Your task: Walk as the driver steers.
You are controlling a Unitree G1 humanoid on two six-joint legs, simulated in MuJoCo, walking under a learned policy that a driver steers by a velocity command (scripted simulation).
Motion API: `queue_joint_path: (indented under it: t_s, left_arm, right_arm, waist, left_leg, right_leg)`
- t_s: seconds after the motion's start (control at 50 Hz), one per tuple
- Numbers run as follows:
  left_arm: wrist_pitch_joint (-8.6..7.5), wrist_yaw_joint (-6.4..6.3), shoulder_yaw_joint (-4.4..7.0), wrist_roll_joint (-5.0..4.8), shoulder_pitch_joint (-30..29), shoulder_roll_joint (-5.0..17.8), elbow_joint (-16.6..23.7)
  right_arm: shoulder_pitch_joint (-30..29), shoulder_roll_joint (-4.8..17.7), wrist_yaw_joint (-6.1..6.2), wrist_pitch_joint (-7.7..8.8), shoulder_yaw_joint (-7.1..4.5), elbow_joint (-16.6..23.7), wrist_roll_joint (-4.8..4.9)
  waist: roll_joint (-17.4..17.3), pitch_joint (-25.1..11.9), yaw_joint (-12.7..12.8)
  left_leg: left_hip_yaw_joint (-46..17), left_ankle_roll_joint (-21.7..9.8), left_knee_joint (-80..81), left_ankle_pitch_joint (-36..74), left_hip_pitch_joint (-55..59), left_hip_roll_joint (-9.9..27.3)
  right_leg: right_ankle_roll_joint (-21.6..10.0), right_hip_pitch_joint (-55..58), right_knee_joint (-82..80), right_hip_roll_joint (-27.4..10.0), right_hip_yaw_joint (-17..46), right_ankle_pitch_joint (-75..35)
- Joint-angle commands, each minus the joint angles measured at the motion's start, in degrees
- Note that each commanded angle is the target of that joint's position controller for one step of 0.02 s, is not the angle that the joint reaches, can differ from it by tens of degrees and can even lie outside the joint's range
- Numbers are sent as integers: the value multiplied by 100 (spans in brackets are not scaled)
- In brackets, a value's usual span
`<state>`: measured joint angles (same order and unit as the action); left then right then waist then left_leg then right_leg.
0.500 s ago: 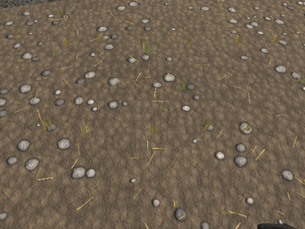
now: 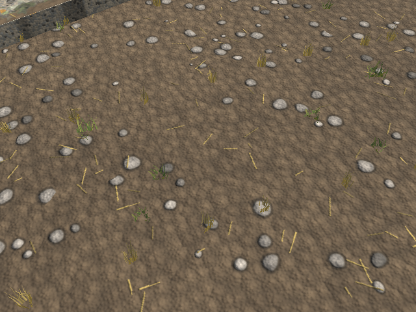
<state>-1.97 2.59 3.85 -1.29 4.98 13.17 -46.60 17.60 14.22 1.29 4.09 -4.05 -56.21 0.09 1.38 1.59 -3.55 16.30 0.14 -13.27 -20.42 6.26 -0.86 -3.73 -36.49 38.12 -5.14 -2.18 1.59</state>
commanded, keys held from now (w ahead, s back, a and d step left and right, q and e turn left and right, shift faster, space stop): w+e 0.34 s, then w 0.06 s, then w+q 0.60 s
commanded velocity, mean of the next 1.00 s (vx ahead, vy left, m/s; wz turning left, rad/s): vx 0.50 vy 0.00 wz -0.09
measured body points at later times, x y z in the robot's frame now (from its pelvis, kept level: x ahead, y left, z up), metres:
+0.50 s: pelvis +0.29 -0.04 +0.01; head +0.32 -0.06 +0.46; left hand +0.40 +0.23 -0.10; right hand +0.45 -0.32 -0.08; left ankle +0.50 +0.06 -0.70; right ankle +0.17 -0.10 -0.73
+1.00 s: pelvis +0.58 -0.07 +0.01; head +0.61 -0.06 +0.46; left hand +0.83 +0.15 -0.06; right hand +0.57 -0.35 -0.11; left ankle +0.50 +0.04 -0.73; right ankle +0.73 -0.23 -0.70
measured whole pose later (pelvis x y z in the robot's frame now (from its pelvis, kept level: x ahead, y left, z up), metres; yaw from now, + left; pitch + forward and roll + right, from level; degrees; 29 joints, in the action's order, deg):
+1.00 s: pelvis +0.58 -0.07 +0.01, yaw -2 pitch +3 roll +0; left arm -6.1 0.5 2.6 -0.2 1.5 15.0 -38.1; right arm 22.1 15.7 0.6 2.6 -3.7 -46.9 1.7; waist 1.4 0.9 -5.8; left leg -10.2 -3.9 -21.1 -17.3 -5.6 -5.7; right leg 2.5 -32.1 28.9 -0.9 6.1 -0.2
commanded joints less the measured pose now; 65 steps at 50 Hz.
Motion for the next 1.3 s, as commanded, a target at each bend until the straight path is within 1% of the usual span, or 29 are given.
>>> queue_joint_path:
  t_s: [0.02, 0.06, 0.08, 0.1, 0.12, 0.14, 0.2, 0.28, 0.38, 0.5, 0.56, 0.58, 0.6, 0.62, 0.64, 0.66, 0.7, 0.76, 0.86, 0.98, 1.04, 1.06, 1.08, 1.1, 1.12, 1.14, 1.16, 1.2, 1.3]
  left_arm:
    - [-55, 104, 133, -21, -320, 504, 620]
    - [-40, 70, 384, -57, 943, 969, 390]
    - [2, -54, 595, -39, 1860, 1422, 164]
    - [-18, -115, 675, -60, 1806, 2008, 138]
    - [-101, -95, 540, 41, 2024, 1671, 298]
    - [-176, -89, 438, 89, 1835, 1306, 276]
    - [-259, -112, 254, 82, 752, 768, 544]
    - [-278, -250, 304, 53, 898, 1076, 571]
    - [-208, -344, 307, 26, 1309, 1094, 484]
    - [-191, -343, 265, 75, 1801, 1058, 181]
    - [-125, -375, 266, 97, 1575, 1147, 202]
    - [-120, -387, 209, 133, 1468, 1062, 278]
    - [-180, -376, 103, 186, 1909, 759, 405]
    - [-284, -331, 15, 158, 2223, 565, 373]
    - [-372, -291, 74, 54, 1668, 981, 490]
    - [-443, -267, 91, -10, 1077, 1077, 638]
    - [-513, -285, 113, 167, 742, 1002, 749]
    - [-445, -316, 104, 223, 883, 807, 815]
    - [-407, -337, 6, 199, -27, 568, 1097]
    - [-538, -189, 29, 77, -805, 696, 1345]
    - [-618, -190, 145, 59, -247, 927, 1227]
    - [-638, -233, 231, 123, 340, 1115, 1119]
    - [-629, -293, 324, 201, 1286, 1471, 1039]
    - [-529, -262, 413, 233, 1677, 1852, 820]
    - [-491, -241, 312, 130, 1581, 1310, 872]
    - [-465, -258, 213, 117, 1358, 961, 917]
    - [-438, -252, 159, 162, 1081, 874, 920]
    - [-421, -244, 92, 213, 791, 707, 839]
    - [-498, -244, 202, 163, 788, 980, 605]
  right_arm:
    - [-52, 1187, 68, -87, -262, 296, 74]
    - [-295, 1307, 90, -159, -283, 395, 116]
    - [-325, 1237, 91, -120, -249, 489, 75]
    - [205, 240, -26, 46, 33, 778, -142]
    - [-260, 547, -126, 340, 24, 943, 100]
    - [-890, 816, -181, 492, -51, 1120, 310]
    - [-764, 907, -117, 452, -138, 999, 59]
    - [-999, 664, -79, 206, -113, 1184, -92]
    - [-1963, 427, -151, 227, 11, 1471, -42]
    - [-2339, 682, -330, 343, 10, 1663, 35]
    - [-1440, 950, -359, 371, -113, 1445, 39]
    - [-576, 1171, -353, 365, -203, 1236, -5]
    - [222, 1604, -355, 350, -307, 1153, -72]
    - [525, 1562, -425, 285, -314, 966, 63]
    - [340, 1162, -419, 250, -202, 1028, 199]
    - [-53, 996, -386, 202, -152, 1155, 146]
    - [-404, 847, -346, 151, -82, 1293, 23]
    - [-390, 855, -271, 134, -75, 1333, 40]
    - [-11, 1132, -103, 55, -185, 1290, 130]
    - [531, 1072, -23, -123, -186, 1224, 177]
    - [336, 1051, -5, -171, -200, 1333, 159]
    - [239, 878, -23, -155, -142, 1419, 125]
    - [199, 555, -42, -123, -26, 1575, 17]
    - [1054, 225, -51, -56, 90, 1745, 165]
    - [998, 833, -36, -57, -14, 1592, 246]
    - [376, 1124, -43, -92, -101, 1655, 205]
    - [84, 1063, -42, -122, -111, 1716, 146]
    - [-99, 889, -106, -163, -132, 1836, 124]
    - [-423, 546, -184, -262, -48, 2108, 110]
  waist:
    - [-620, 86, 289]
    - [-690, -609, 1050]
    - [-255, -1098, 1457]
    - [1301, -1449, 727]
    - [773, -2232, 995]
    - [454, -1481, 1107]
    - [-153, -560, 368]
    - [-101, -284, 251]
    - [287, -131, 673]
    - [477, 26, 876]
    - [544, -425, 348]
    - [375, -1088, -47]
    - [-640, -1969, -62]
    - [-1829, -2183, 17]
    - [-1240, -1503, -138]
    - [-729, -768, -133]
    - [-222, -242, 140]
    - [-582, -356, 380]
    - [-571, -195, 129]
    - [-686, -168, -93]
    - [-865, -319, 315]
    - [-798, -745, 615]
    - [-167, -1565, 1002]
    - [1741, -2170, 604]
    - [1211, -1741, 715]
    - [615, -994, 864]
    - [234, -586, 758]
    - [405, -164, 516]
    - [323, -49, 418]
  left_leg:
    - [-266, -679, -710, 5921, 203, 1806]
    - [-145, -478, -2509, 6556, -221, 1625]
    - [-147, -212, -4146, 5030, -1454, 1368]
    - [-564, 136, -6224, -774, -4174, 175]
    - [-2001, 51, -6985, -1421, -4963, -139]
    - [-2177, -133, -6852, -878, -5477, 192]
    - [-2177, -119, -5490, 76, -4426, 773]
    - [-1959, 258, -4301, 681, -4124, 731]
    - [-1786, 314, -2148, 2605, -3660, 323]
    - [-1753, -152, -1550, 2192, -4082, 337]
    - [-1413, -583, -1295, 1730, -2997, -4]
    - [-1746, -863, -1491, 2094, -1692, 248]
    - [-3660, -1627, -1549, 2069, 407, 1376]
    - [-5833, -2172, -646, 828, 1450, 2051]
    - [-5865, -1902, -387, -321, 1186, 1944]
    - [-5154, -1677, -262, -195, 380, 1747]
    - [-4330, -1551, -50, 908, -834, 1342]
    - [-3813, -1593, 121, 1893, -1363, 1069]
    - [-3245, -1348, 144, 2169, -1911, 723]
    - [-3763, -1142, -426, 1717, -1541, 803]
    - [-4051, -949, -1040, 1961, -1425, 779]
    - [-3843, -775, -1754, 2162, -1707, 514]
    - [-3310, -554, -3345, 1307, -2479, 141]
    - [-2600, -247, -5010, -1384, -4423, -527]
    - [-2666, -174, -5783, -1305, -5147, 1]
    - [-2583, -132, -5974, -747, -5294, 179]
    - [-2423, -79, -5888, -319, -5114, 358]
    - [-2361, -43, -5517, 94, -4800, 625]
    - [-2188, 108, -4717, 767, -4865, 805]
  right_leg:
    - [-273, 227, -79, 413, -488, 741]
    - [-616, 2001, -467, 849, -597, 736]
    - [-898, 3711, -811, 547, 214, 626]
    - [-1907, 5667, -1103, -952, 3296, 1063]
    - [-2280, 6145, -2043, -1463, 5039, 1652]
    - [-1914, 5725, -2196, -1296, 4219, 1250]
    - [-1444, 3437, -2339, -655, 2521, -245]
    - [-1397, 2485, -2607, -380, 1927, -903]
    - [-916, 2184, -2505, 61, 1429, -185]
    - [-807, 3568, -2045, -636, 1775, -442]
    - [-549, 3967, -1027, -496, 1374, -2810]
    - [-383, 3546, 62, -236, 1087, -2980]
    - [-10, 1813, 2002, 410, 758, -1214]
    - [282, 122, 3289, 1032, 709, 2902]
    - [210, -669, 3719, 689, 1051, 2879]
    - [172, -869, 3585, 456, 937, 2341]
    - [205, -471, 2800, 142, 807, 1749]
    - [405, 30, 1972, 52, 685, 1610]
    - [678, 348, 160, 286, 568, 75]
    - [630, 926, -1045, 628, 669, -257]
    - [355, 1825, -1497, 610, 619, 120]
    - [130, 2843, -1480, 324, 761, 112]
    - [-264, 4331, -1312, -700, 1699, 318]
    - [-1216, 5904, -1685, -1939, 4200, 1187]
    - [-1168, 5609, -1918, -1971, 4574, 2313]
    - [-903, 4924, -2012, -1655, 3629, 2194]
    - [-753, 4226, -2145, -1381, 2894, 1522]
    - [-643, 3353, -2456, -1004, 1991, 711]
    - [-818, 3030, -2918, -1017, 940, -284]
